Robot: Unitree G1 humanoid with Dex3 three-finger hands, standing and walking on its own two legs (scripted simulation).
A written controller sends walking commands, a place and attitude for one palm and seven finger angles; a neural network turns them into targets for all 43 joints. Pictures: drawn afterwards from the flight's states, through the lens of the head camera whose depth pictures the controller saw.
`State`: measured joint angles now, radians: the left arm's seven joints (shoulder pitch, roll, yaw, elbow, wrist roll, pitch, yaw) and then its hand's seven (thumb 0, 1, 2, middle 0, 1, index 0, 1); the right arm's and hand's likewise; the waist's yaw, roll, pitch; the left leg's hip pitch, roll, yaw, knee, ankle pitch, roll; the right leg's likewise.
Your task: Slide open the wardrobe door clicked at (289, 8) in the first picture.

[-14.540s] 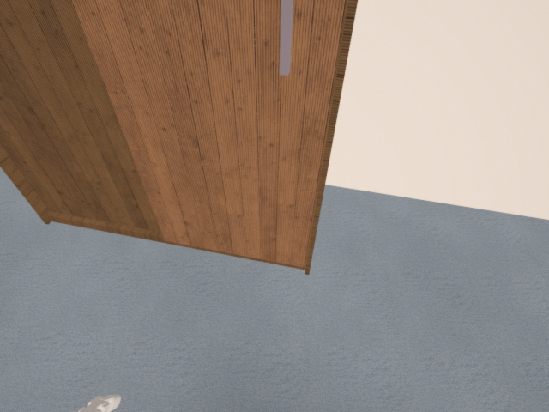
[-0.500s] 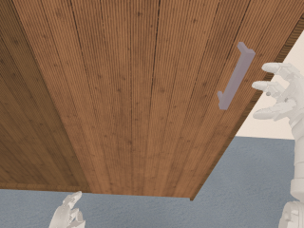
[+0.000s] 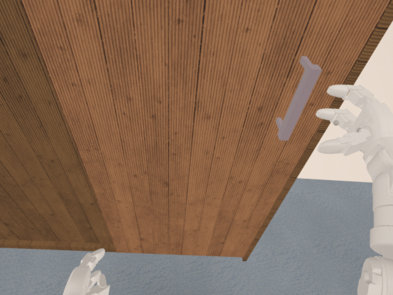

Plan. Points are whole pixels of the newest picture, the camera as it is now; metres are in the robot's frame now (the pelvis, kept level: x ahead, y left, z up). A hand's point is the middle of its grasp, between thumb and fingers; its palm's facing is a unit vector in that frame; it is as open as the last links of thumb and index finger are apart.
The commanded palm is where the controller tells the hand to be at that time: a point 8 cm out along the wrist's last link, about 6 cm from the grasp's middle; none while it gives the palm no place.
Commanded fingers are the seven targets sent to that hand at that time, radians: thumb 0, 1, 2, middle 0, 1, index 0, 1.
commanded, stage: move the hooked fingers beside the handle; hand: right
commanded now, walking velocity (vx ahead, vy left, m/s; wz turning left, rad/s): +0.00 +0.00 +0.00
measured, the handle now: (293, 100) +0.46 -0.16 +0.21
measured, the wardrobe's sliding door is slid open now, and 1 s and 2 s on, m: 0.00 0.00 0.00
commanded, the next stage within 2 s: none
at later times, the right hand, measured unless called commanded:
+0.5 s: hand (327, 116) +0.40 -0.21 +0.23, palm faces -0.01 +1.00 -0.03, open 14.0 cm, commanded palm +0.38 -0.26 +0.22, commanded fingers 0.00 0.50 -0.30 0.30 1.20 0.30 1.20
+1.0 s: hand (327, 122) +0.41 -0.22 +0.21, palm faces +0.02 +1.00 -0.04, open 14.0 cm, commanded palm +0.37 -0.27 +0.22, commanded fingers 0.00 0.50 -0.30 0.30 1.20 0.30 1.20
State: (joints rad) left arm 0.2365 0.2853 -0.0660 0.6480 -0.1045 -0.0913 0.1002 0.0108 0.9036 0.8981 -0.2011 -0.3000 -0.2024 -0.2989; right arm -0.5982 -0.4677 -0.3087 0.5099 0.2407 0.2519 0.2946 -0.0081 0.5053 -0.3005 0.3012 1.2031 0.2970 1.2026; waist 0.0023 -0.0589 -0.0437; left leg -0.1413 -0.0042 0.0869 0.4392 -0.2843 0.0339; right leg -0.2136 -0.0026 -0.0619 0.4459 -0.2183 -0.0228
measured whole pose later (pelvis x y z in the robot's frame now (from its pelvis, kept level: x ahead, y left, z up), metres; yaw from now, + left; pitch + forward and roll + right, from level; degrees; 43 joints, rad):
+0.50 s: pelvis +0.01 +0.00 +0.00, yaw +1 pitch +0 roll +0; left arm 0.29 0.30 -0.05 0.67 -0.10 -0.09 0.10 0.01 0.90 0.90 -0.20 -0.30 -0.20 -0.30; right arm -0.60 -0.44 -0.33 0.51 0.25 0.16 0.32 -0.01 0.50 -0.30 0.30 1.20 0.30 1.20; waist 0.01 -0.05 -0.04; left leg -0.14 -0.01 0.08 0.43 -0.28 0.04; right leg -0.21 -0.01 -0.07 0.43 -0.22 -0.02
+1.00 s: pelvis +0.01 +0.00 +0.00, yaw +1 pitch +1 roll +0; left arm 0.23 0.28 -0.06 0.62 -0.10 -0.07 0.09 0.01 0.90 0.90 -0.20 -0.30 -0.20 -0.30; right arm -0.58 -0.46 -0.33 0.51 0.23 0.26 0.30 -0.01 0.50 -0.30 0.30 1.20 0.30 1.20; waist 0.01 -0.06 -0.05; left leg -0.15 -0.01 0.08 0.43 -0.30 0.04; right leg -0.22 -0.01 -0.07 0.44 -0.23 -0.02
